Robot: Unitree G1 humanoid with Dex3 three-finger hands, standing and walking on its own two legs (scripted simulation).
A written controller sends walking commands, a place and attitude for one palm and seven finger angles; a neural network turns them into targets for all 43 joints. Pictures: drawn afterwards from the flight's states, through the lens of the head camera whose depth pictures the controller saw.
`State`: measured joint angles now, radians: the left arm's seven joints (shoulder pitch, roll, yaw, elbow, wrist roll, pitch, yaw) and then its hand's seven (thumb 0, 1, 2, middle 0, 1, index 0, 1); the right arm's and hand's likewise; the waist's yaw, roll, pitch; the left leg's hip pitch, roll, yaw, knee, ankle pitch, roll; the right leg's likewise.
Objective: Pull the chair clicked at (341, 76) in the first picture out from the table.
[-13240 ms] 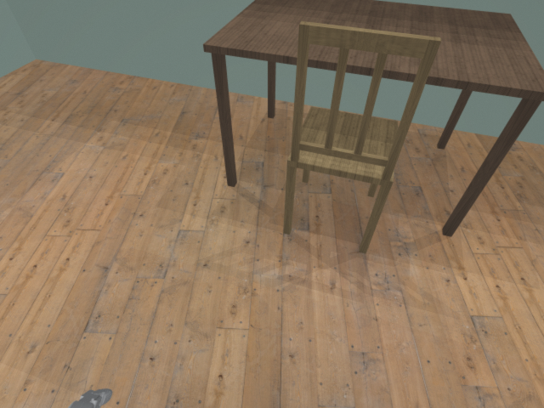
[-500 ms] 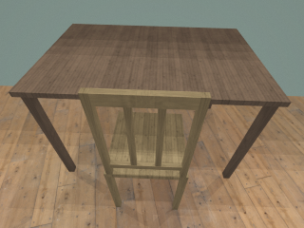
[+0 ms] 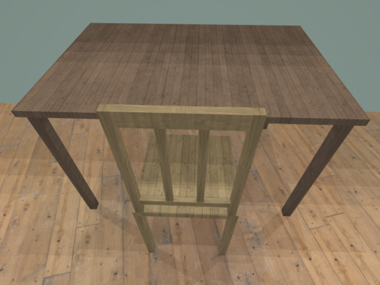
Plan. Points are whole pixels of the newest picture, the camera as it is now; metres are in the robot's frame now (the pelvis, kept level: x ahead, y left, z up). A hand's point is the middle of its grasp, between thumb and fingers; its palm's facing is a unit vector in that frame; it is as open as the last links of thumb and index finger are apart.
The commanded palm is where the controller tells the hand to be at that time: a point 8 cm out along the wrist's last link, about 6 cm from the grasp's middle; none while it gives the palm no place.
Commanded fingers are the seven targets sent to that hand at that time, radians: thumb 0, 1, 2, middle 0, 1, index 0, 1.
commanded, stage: raise the hand toward the chair's back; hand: left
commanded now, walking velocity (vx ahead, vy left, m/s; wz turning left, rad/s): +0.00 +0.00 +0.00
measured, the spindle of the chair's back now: (165, 169) +0.44 +0.10 -0.06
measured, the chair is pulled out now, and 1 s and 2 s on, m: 0.00 0.00 0.00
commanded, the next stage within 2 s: aim the fingers beside a spindle in 2.00 s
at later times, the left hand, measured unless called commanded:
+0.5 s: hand out of the picture +0.11 +0.18 -0.05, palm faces +0.19 -0.98 -0.08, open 10.8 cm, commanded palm +0.11 +0.22 -0.06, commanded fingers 0.00 0.18 0.59 -0.13 -0.19 -0.13 -0.19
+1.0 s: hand (107, 269) +0.17 +0.19 -0.06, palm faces -0.02 -1.00 -0.05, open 15.1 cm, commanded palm +0.14 +0.25 -0.04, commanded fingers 0.00 -0.41 0.34 -0.07 -0.09 -0.07 -0.09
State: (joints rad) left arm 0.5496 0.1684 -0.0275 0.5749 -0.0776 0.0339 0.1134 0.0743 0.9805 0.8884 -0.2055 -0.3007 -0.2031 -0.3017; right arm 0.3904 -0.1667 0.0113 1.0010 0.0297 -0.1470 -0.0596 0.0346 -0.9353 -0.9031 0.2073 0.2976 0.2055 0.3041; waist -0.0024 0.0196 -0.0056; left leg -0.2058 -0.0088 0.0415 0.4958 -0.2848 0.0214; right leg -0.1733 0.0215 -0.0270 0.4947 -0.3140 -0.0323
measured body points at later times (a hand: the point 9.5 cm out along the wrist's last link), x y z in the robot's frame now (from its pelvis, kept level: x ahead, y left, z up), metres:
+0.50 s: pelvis -0.06 -0.01 -0.10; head +0.00 +0.00 +0.35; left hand +0.10 +0.23 -0.05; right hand +0.21 -0.21 -0.14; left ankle -0.01 +0.10 -0.74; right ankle -0.03 -0.10 -0.74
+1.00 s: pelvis -0.05 +0.01 -0.09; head +0.02 +0.02 +0.35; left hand +0.17 +0.24 -0.05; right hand +0.11 -0.25 -0.17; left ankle -0.01 +0.10 -0.74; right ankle -0.03 -0.10 -0.74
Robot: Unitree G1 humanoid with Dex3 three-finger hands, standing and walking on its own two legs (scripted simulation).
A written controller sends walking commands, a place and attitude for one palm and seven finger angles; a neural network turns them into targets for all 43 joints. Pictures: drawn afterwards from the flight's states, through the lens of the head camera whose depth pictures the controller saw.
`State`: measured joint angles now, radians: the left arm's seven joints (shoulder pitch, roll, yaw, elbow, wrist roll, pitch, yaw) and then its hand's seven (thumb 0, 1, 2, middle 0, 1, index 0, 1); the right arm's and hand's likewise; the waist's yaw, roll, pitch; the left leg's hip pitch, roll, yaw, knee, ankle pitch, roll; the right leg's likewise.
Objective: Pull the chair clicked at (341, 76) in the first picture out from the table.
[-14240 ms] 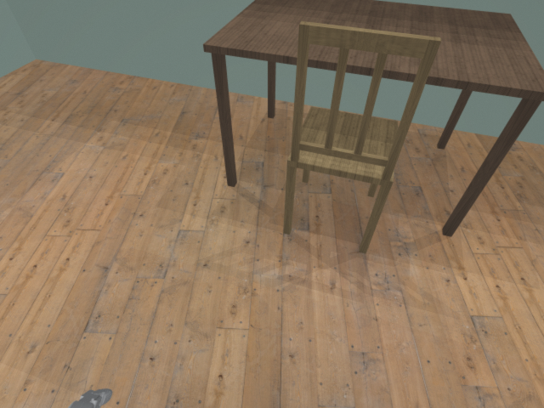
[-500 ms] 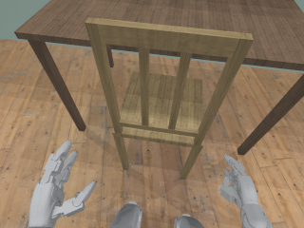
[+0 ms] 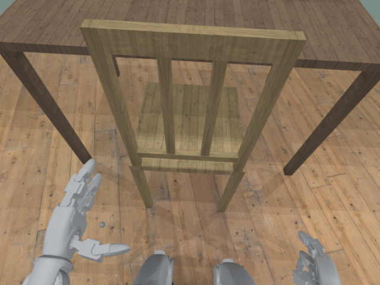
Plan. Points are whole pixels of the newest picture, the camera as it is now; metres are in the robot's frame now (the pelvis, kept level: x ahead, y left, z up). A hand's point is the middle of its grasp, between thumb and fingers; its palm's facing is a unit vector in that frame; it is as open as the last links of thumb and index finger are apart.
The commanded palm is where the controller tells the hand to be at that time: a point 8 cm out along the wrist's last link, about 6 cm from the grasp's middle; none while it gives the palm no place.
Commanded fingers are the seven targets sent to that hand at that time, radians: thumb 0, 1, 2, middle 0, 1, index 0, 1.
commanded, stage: raise the hand toward the chair's back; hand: left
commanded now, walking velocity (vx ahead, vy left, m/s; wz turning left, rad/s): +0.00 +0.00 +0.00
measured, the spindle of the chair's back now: (168, 115) +0.49 +0.08 +0.03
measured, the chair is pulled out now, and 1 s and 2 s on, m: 0.00 0.00 0.00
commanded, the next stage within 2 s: aim the fingers beside a spindle in 1.00 s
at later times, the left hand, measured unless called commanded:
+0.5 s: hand (69, 204) +0.25 +0.22 +0.07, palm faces +0.05 -1.00 -0.06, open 16.9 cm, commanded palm +0.23 +0.28 +0.06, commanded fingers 0.00 -0.50 0.30 -0.06 -0.08 -0.06 -0.08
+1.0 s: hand (81, 208) +0.25 +0.21 +0.05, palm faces -0.02 -1.00 -0.05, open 16.9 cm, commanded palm +0.23 +0.27 +0.06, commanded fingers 0.00 -0.50 0.30 -0.06 -0.08 -0.06 -0.08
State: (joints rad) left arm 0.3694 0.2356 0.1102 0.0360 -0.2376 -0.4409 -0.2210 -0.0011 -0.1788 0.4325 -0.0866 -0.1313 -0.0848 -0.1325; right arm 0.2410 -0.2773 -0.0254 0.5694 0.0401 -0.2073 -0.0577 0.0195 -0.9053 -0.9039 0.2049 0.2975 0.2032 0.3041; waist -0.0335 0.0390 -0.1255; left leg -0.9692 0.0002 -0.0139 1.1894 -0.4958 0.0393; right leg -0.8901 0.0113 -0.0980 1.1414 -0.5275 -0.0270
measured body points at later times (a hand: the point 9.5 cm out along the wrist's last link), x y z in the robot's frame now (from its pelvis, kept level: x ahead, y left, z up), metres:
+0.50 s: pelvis +0.01 +0.01 +0.02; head +0.08 +0.03 +0.46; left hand +0.24 +0.28 +0.07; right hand +0.20 -0.22 -0.05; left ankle +0.04 +0.09 -0.64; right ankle +0.02 -0.11 -0.64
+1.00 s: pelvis +0.01 +0.01 +0.02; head +0.08 +0.02 +0.46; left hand +0.25 +0.26 +0.06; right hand +0.18 -0.24 -0.06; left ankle +0.04 +0.09 -0.64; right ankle +0.02 -0.11 -0.64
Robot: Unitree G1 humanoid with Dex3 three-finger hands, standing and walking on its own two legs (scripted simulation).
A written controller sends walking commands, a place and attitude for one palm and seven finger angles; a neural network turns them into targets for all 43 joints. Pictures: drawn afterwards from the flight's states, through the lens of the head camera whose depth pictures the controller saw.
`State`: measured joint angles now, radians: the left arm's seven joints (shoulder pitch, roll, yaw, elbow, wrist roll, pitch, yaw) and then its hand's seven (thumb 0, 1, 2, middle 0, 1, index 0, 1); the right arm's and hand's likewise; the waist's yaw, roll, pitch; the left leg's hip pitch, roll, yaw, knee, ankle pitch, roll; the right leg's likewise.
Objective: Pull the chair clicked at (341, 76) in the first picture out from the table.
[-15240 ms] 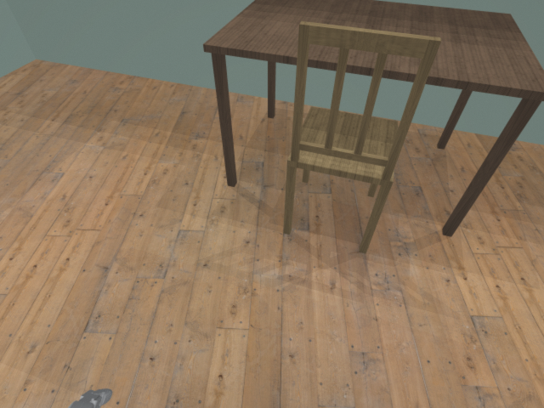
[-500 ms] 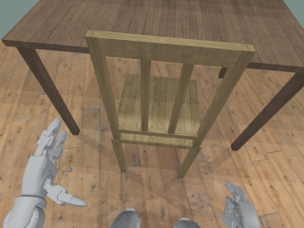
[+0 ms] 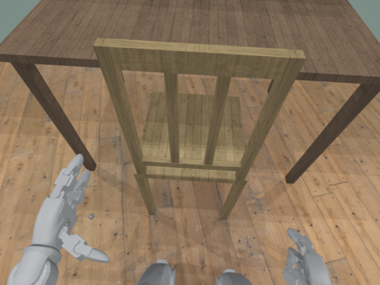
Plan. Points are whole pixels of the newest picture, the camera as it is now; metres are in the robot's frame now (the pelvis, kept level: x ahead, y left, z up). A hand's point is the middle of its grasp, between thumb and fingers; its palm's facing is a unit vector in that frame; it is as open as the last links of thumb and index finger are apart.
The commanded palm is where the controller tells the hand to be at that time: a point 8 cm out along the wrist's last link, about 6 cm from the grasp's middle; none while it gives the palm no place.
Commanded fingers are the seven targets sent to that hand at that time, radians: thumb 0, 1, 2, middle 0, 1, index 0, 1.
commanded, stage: aim the fingers beside a spindle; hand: left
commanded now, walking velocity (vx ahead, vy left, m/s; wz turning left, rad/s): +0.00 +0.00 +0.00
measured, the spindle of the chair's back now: (173, 126) +0.48 +0.07 +0.01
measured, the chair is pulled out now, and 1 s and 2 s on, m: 0.00 0.00 0.00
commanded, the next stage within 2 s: none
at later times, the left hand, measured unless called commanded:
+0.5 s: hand (101, 203) +0.27 +0.19 +0.03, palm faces -0.01 -1.00 -0.05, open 16.9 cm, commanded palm +0.25 +0.24 +0.03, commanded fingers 0.00 -0.50 0.30 -0.06 -0.08 -0.06 -0.08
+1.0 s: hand (118, 193) +0.30 +0.17 +0.01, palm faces -0.04 -1.00 -0.04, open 16.9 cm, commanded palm +0.28 +0.23 +0.01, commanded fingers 0.00 -0.50 0.30 -0.06 -0.08 -0.06 -0.08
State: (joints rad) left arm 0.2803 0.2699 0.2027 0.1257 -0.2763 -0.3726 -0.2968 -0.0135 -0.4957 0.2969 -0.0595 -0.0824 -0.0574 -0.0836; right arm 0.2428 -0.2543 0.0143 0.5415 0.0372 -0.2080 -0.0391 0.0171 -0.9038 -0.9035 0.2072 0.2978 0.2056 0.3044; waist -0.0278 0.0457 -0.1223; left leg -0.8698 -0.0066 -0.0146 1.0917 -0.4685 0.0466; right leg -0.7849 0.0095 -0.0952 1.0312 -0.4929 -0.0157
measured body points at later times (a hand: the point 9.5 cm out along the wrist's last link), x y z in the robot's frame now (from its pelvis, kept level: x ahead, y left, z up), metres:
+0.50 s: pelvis +0.00 -0.01 -0.01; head +0.08 -0.01 +0.44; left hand +0.26 +0.24 +0.03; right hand +0.17 -0.26 -0.09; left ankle +0.03 +0.09 -0.66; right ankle +0.01 -0.12 -0.66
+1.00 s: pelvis +0.00 -0.01 -0.02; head +0.09 -0.01 +0.42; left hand +0.30 +0.22 +0.01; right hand +0.16 -0.26 -0.12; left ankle +0.03 +0.09 -0.66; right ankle +0.01 -0.12 -0.66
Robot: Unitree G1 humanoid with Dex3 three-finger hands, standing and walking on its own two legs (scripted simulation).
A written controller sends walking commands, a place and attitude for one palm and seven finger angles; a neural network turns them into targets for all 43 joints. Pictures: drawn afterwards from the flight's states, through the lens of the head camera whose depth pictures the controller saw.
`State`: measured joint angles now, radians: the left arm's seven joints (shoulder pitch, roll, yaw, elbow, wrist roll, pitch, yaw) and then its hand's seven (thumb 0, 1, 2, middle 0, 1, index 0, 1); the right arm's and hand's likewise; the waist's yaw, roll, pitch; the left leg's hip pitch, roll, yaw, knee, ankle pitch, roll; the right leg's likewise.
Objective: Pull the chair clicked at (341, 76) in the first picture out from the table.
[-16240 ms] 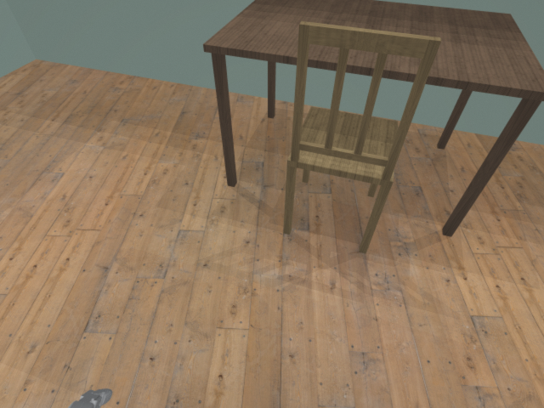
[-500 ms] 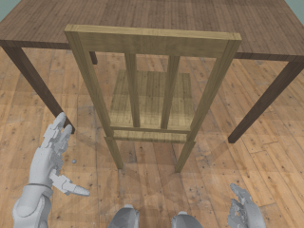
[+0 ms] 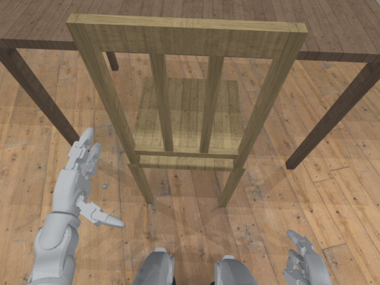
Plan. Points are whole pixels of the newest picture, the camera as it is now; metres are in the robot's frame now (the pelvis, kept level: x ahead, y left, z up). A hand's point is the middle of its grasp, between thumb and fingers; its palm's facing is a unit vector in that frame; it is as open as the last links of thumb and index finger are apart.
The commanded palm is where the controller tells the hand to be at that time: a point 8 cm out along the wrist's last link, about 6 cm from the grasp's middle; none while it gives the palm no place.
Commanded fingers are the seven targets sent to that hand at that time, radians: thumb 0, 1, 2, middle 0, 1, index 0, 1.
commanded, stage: aim the fingers beside a spindle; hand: left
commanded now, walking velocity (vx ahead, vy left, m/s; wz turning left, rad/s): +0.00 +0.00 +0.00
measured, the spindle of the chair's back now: (164, 112) +0.49 +0.08 +0.03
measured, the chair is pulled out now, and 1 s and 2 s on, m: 0.00 0.00 0.00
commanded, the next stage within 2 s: none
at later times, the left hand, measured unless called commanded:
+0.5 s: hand (113, 173) +0.34 +0.18 +0.01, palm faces -0.02 -1.00 -0.04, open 16.9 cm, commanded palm +0.32 +0.23 +0.01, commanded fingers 0.00 -0.50 0.30 -0.06 -0.08 -0.06 -0.08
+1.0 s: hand (111, 177) +0.33 +0.18 +0.01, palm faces -0.02 -1.00 -0.04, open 16.9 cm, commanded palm +0.31 +0.23 +0.01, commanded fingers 0.00 -0.50 0.30 -0.06 -0.08 -0.06 -0.08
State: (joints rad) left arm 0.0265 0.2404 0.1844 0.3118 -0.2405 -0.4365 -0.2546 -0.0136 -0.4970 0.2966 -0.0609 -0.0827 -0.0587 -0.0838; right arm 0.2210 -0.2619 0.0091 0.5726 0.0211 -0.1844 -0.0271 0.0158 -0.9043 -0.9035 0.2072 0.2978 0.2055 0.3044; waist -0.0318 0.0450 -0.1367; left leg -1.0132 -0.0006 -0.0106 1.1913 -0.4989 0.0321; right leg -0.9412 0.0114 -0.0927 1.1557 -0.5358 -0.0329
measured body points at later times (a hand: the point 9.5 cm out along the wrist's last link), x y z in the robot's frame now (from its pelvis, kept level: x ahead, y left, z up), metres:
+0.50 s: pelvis -0.01 +0.00 -0.02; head +0.10 +0.01 +0.42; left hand +0.33 +0.23 +0.01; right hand +0.14 -0.25 -0.12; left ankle +0.04 +0.10 -0.64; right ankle +0.01 -0.10 -0.64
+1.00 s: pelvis -0.01 +0.01 -0.02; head +0.11 +0.01 +0.42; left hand +0.33 +0.23 +0.01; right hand +0.15 -0.24 -0.12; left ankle +0.04 +0.10 -0.64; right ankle +0.01 -0.10 -0.64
